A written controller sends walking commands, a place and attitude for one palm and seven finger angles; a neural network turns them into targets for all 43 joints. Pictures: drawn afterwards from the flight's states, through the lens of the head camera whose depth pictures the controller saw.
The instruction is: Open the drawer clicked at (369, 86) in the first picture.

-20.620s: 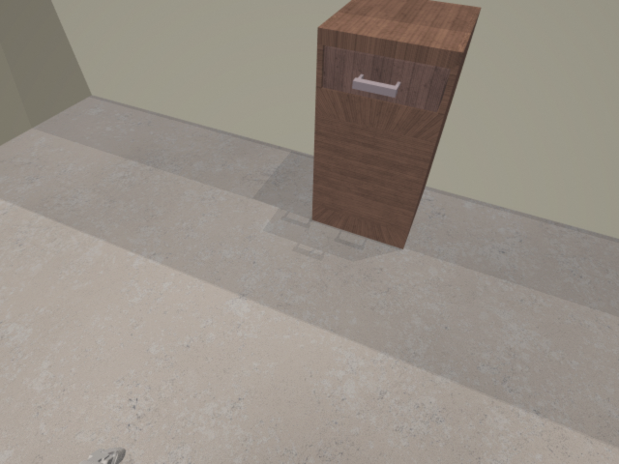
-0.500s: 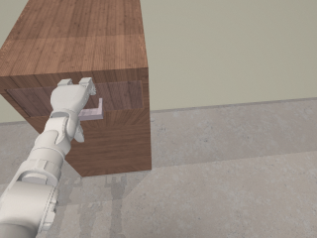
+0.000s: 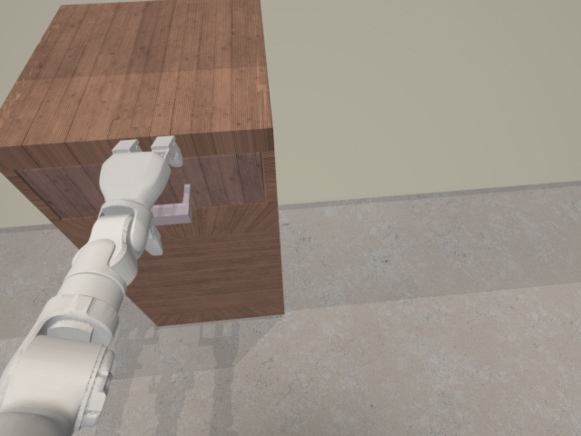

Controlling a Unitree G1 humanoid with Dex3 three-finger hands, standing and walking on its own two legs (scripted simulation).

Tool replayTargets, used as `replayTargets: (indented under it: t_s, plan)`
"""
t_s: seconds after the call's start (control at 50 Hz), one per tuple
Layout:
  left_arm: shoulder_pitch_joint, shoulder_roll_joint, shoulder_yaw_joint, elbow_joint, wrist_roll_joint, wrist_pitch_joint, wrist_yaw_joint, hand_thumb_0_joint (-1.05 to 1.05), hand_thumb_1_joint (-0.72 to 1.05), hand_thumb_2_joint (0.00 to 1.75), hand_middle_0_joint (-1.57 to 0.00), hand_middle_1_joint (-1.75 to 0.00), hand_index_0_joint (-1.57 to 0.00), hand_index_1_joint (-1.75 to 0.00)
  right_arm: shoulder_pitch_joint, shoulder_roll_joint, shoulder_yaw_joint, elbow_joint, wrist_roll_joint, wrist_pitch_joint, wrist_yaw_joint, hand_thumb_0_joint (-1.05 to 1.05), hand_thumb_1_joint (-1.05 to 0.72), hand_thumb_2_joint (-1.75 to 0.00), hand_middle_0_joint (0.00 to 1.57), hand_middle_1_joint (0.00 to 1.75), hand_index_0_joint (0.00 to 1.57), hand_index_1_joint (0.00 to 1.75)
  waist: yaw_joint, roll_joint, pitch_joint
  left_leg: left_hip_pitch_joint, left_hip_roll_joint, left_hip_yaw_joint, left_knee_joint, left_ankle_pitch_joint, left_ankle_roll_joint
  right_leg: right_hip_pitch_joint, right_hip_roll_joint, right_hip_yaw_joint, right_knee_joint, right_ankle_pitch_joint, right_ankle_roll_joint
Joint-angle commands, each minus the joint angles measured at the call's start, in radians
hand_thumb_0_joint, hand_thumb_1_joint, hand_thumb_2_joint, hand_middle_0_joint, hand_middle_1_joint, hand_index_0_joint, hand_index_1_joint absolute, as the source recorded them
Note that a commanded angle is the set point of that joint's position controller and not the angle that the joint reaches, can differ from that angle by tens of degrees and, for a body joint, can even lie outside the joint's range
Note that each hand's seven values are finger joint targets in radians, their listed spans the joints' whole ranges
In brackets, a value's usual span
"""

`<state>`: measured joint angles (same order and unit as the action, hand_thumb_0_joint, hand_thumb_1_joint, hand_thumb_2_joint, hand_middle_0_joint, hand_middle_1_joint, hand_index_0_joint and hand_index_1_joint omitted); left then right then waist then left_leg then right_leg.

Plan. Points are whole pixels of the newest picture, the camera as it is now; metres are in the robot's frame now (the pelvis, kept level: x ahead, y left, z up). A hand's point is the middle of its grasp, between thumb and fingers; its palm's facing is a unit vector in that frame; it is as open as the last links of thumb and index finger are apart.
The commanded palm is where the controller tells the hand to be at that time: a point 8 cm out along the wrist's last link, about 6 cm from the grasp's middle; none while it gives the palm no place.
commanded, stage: re-aim the fingers above the handle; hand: left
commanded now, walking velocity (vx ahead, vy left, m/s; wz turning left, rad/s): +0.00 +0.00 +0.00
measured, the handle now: (151, 204) +0.49 +0.24 -0.02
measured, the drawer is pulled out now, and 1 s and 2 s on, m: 0.00 0.00 0.00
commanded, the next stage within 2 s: lower the fingers behind the handle in 0.94 s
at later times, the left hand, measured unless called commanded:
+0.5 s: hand (145, 201) +0.45 +0.22 +0.05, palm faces +0.05 -0.04 -1.00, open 13.8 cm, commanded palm +0.42 +0.24 +0.10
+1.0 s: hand (143, 197) +0.45 +0.22 +0.05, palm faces +0.07 -0.03 -1.00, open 13.8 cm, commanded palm +0.42 +0.25 +0.10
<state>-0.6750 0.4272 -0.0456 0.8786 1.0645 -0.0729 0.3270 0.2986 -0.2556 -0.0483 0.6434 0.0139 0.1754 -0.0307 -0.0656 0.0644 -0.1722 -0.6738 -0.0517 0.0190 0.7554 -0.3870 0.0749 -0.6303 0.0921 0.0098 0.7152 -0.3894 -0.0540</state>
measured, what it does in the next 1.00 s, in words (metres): stands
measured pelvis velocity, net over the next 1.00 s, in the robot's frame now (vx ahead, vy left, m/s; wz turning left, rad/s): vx -0.01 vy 0.01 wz -0.01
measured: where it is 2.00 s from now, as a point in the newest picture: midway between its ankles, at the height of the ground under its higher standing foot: outside the picture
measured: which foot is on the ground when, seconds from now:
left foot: down 0.00-1.00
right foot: down 0.00-1.00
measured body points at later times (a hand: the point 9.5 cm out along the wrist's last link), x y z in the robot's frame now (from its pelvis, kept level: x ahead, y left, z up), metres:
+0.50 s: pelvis -0.01 +0.00 +0.00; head +0.06 -0.01 +0.44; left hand +0.44 +0.22 +0.10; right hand +0.06 -0.27 -0.13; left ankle -0.02 +0.07 -0.71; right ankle -0.04 -0.09 -0.71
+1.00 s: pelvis -0.01 +0.01 +0.00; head +0.07 +0.00 +0.44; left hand +0.44 +0.22 +0.10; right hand +0.05 -0.26 -0.14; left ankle -0.02 +0.07 -0.71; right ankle -0.04 -0.09 -0.71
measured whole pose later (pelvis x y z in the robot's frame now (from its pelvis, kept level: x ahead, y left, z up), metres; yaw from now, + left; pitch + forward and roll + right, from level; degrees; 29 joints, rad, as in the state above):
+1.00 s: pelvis -0.01 +0.01 +0.00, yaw -1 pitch +18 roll -2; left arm -0.69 0.44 -0.03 0.91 1.08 -0.03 0.38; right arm 0.30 -0.26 -0.04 0.66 0.01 0.18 -0.03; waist -0.07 0.07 -0.17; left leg -0.70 -0.05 0.03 0.77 -0.38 0.08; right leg -0.66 0.09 0.02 0.73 -0.38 -0.04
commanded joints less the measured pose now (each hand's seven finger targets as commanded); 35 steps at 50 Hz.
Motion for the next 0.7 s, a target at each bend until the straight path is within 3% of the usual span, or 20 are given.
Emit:
replayTargets:
  t_s: [0.0, 0.02, 0.04, 0.08, 0.12, 0.16, 0.2, 0.24, 0.26, 0.34, 0.36, 0.38, 0.42, 0.48, 0.52, 0.54, 0.58, 0.62, 0.66, 0.68]
  plan:
    - [-0.344, 0.353, 0.137, -0.061, 0.000, 0.146, 0.054, 0.00, -0.50, 0.30, -0.30, -1.20, -0.30, -1.20, 0.078, -0.147, -0.038, -0.079, 0.002, 0.002, -0.009, 0.00, -0.90, -0.90, 0.20, 0.30, 0.20, 0.30, 0.033, -0.092, -0.366, 0.186, 0.013, -0.012, -0.054, 0.479, -0.023, 0.258, -0.023, 0.013, -0.058, 0.497, 0.010]
    - [-0.371, 0.380, 0.147, -0.075, -0.002, 0.157, 0.049, 0.00, -0.50, 0.30, -0.30, -1.20, -0.30, -1.20, 0.071, -0.149, -0.035, -0.081, 0.005, 0.005, -0.013, 0.00, -0.90, -0.90, 0.20, 0.30, 0.20, 0.30, 0.033, -0.102, -0.385, 0.180, 0.011, -0.005, -0.062, 0.461, -0.019, 0.289, -0.028, 0.025, -0.066, 0.512, 0.016]
    - [-0.375, 0.365, 0.128, -0.069, -0.008, 0.165, 0.036, 0.00, -0.50, 0.30, -0.30, -1.20, -0.30, -1.20, 0.073, -0.150, -0.036, -0.086, 0.008, 0.005, -0.017, 0.00, -0.90, -0.90, 0.20, 0.30, 0.20, 0.30, 0.020, -0.112, -0.371, 0.178, 0.010, -0.006, -0.066, 0.455, -0.016, 0.300, -0.029, 0.022, -0.072, 0.523, 0.017]
    - [-0.414, 0.358, 0.111, -0.133, -0.020, 0.140, -0.002, 0.00, -0.50, 0.30, -0.30, -1.20, -0.30, -1.20, 0.075, -0.154, -0.043, -0.087, 0.011, -0.001, -0.027, 0.00, -0.90, -0.90, 0.20, 0.30, 0.20, 0.30, 0.004, -0.088, -0.418, 0.232, 0.015, -0.005, -0.065, 0.486, -0.008, 0.319, -0.036, 0.036, -0.082, 0.573, 0.023]
    - [-0.407, 0.294, 0.057, -0.174, -0.034, 0.104, -0.046, 0.00, -0.50, 0.30, -0.30, -1.20, -0.30, -1.20, 0.076, -0.149, -0.046, -0.088, 0.012, -0.003, -0.034, 0.00, -0.90, -0.90, 0.20, 0.30, 0.20, 0.30, -0.016, -0.064, -0.404, 0.276, 0.014, -0.009, -0.064, 0.502, -0.004, 0.304, -0.037, 0.037, -0.095, 0.591, 0.026]
    - [-0.425, 0.173, -0.040, -0.248, -0.056, 0.050, -0.091, 0.00, -0.50, 0.30, -0.30, -1.20, -0.30, -1.20, 0.082, -0.140, -0.056, -0.080, 0.009, -0.014, -0.034, 0.00, -0.90, -0.90, 0.20, 0.30, 0.20, 0.30, -0.051, -0.034, -0.374, 0.358, 0.022, -0.027, -0.056, 0.564, -0.001, 0.236, -0.032, 0.029, -0.111, 0.556, 0.023]
    - [-0.386, 0.157, -0.047, -0.285, -0.061, 0.000, -0.109, 0.00, -0.50, 0.30, -0.30, -1.20, -0.30, -1.20, 0.086, -0.136, -0.061, -0.069, 0.004, -0.018, -0.034, 0.00, -0.90, -0.90, 0.20, 0.30, 0.20, 0.30, -0.042, 0.036, -0.337, 0.421, 0.030, -0.046, -0.050, 0.597, -0.007, 0.152, -0.022, 0.020, -0.113, 0.485, 0.016]
    - [-0.397, 0.124, -0.067, -0.295, -0.065, -0.033, -0.105, 0.00, -0.50, 0.30, -0.30, -1.20, -0.30, -1.20, 0.092, -0.129, -0.062, -0.054, 0.002, -0.020, -0.030, 0.00, -0.90, -0.90, 0.20, 0.30, 0.20, 0.30, -0.047, 0.052, -0.299, 0.439, 0.033, -0.063, -0.043, 0.589, -0.017, 0.083, -0.018, 0.007, -0.110, 0.418, 0.011]
    - [-0.413, 0.128, -0.060, -0.300, -0.069, -0.044, -0.098, 0.00, -0.50, 0.30, -0.30, -1.20, -0.30, -1.20, 0.093, -0.128, -0.062, -0.050, 0.000, -0.019, -0.025, 0.00, -0.90, -0.90, 0.20, 0.30, 0.20, 0.30, -0.046, 0.050, -0.294, 0.431, 0.034, -0.065, -0.042, 0.596, -0.019, 0.083, -0.019, 0.005, -0.107, 0.416, 0.007]
    - [-0.422, 0.266, 0.079, -0.206, -0.038, -0.017, -0.005, 0.00, -0.50, 0.30, -0.30, -1.20, -0.30, -1.20, 0.087, -0.140, -0.053, -0.044, 0.001, -0.014, -0.017, 0.00, -0.90, -0.90, 0.20, 0.30, 0.20, 0.30, -0.010, -0.020, -0.273, 0.297, 0.022, -0.064, -0.050, 0.470, -0.026, 0.089, -0.016, -0.009, -0.068, 0.361, -0.005]
    - [-0.417, 0.332, 0.142, -0.177, -0.033, 0.003, 0.022, 0.00, -0.50, 0.30, -0.30, -1.20, -0.30, -1.20, 0.087, -0.146, -0.048, -0.042, -0.003, -0.014, -0.018, 0.00, -0.90, -0.90, 0.20, 0.30, 0.20, 0.30, 0.010, -0.032, -0.281, 0.255, 0.018, -0.059, -0.056, 0.449, -0.024, 0.116, -0.017, -0.007, -0.062, 0.356, -0.007]
    - [-0.438, 0.380, 0.166, -0.183, -0.013, 0.020, 0.049, 0.00, -0.50, 0.30, -0.30, -1.20, -0.30, -1.20, 0.075, -0.145, -0.042, -0.052, -0.001, -0.012, -0.019, 0.00, -0.90, -0.90, 0.20, 0.30, 0.20, 0.30, 0.021, -0.029, -0.322, 0.232, 0.014, -0.055, -0.058, 0.434, -0.025, 0.137, -0.019, 0.001, -0.052, 0.358, -0.004]
    - [-0.420, 0.383, 0.169, -0.175, 0.006, 0.064, 0.085, 0.00, -0.50, 0.30, -0.30, -1.20, -0.30, -1.20, 0.060, -0.139, -0.037, -0.068, -0.004, -0.013, -0.015, 0.00, -0.90, -0.90, 0.20, 0.30, 0.20, 0.30, 0.046, 0.015, -0.373, 0.228, 0.009, -0.041, -0.054, 0.456, -0.031, 0.171, -0.019, 0.001, -0.037, 0.387, -0.008]
    - [-0.399, 0.342, 0.122, -0.079, 0.017, 0.137, 0.080, 0.00, -0.50, 0.30, -0.30, -1.20, -0.30, -1.20, 0.067, -0.143, -0.039, -0.070, 0.001, -0.011, -0.012, 0.00, -0.90, -0.90, 0.20, 0.30, 0.20, 0.30, 0.026, -0.021, -0.380, 0.221, 0.013, -0.023, -0.052, 0.452, -0.028, 0.196, -0.017, 0.003, -0.049, 0.411, 0.002]
    - [-0.405, 0.327, 0.091, -0.067, -0.001, 0.163, 0.040, 0.00, -0.50, 0.30, -0.30, -1.20, -0.30, -1.20, 0.075, -0.151, -0.041, -0.076, 0.009, -0.011, -0.014, 0.00, -0.90, -0.90, 0.20, 0.30, 0.20, 0.30, 0.010, -0.053, -0.396, 0.227, 0.016, -0.015, -0.059, 0.442, -0.021, 0.237, -0.022, 0.013, -0.069, 0.446, 0.012]
    - [-0.389, 0.286, 0.058, -0.050, -0.016, 0.169, 0.012, 0.00, -0.50, 0.30, -0.30, -1.20, -0.30, -1.20, 0.082, -0.153, -0.045, -0.081, 0.012, -0.012, -0.016, 0.00, -0.90, -0.90, 0.20, 0.30, 0.20, 0.30, -0.002, -0.063, -0.388, 0.239, 0.017, -0.013, -0.062, 0.435, -0.017, 0.243, -0.023, 0.012, -0.080, 0.446, 0.014]
    - [-0.405, 0.195, -0.019, -0.089, -0.052, 0.147, -0.055, 0.00, -0.50, 0.30, -0.30, -1.20, -0.30, -1.20, 0.091, -0.153, -0.051, -0.079, 0.018, -0.016, -0.021, 0.00, -0.90, -0.90, 0.20, 0.30, 0.20, 0.30, -0.034, -0.075, -0.384, 0.295, 0.022, -0.019, -0.063, 0.467, -0.008, 0.234, -0.027, 0.017, -0.103, 0.477, 0.022]
    - [-0.426, 0.173, -0.050, -0.133, -0.072, 0.099, -0.108, 0.00, -0.50, 0.30, -0.30, -1.20, -0.30, -1.20, 0.092, -0.154, -0.051, -0.074, 0.016, -0.019, -0.032, 0.00, -0.90, -0.90, 0.20, 0.30, 0.20, 0.30, -0.054, -0.084, -0.338, 0.315, 0.022, -0.033, -0.066, 0.444, -0.002, 0.203, -0.028, 0.021, -0.120, 0.449, 0.025]
    - [-0.476, 0.106, -0.107, -0.226, -0.087, 0.027, -0.143, 0.00, -0.50, 0.30, -0.30, -1.20, -0.30, -1.20, 0.097, -0.144, -0.054, -0.066, 0.008, -0.027, -0.039, 0.00, -0.90, -0.90, 0.20, 0.30, 0.20, 0.30, -0.078, -0.050, -0.295, 0.359, 0.025, -0.048, -0.065, 0.465, 0.000, 0.152, -0.028, 0.017, -0.130, 0.421, 0.019]
    - [-0.479, 0.130, -0.085, -0.259, -0.077, -0.012, -0.144, 0.00, -0.50, 0.30, -0.30, -1.20, -0.30, -1.20, 0.101, -0.141, -0.056, -0.060, 0.007, -0.030, -0.041, 0.00, -0.90, -0.90, 0.20, 0.30, 0.20, 0.30, -0.067, -0.016, -0.302, 0.386, 0.026, -0.058, -0.059, 0.476, -0.003, 0.115, -0.025, 0.017, -0.125, 0.397, 0.019]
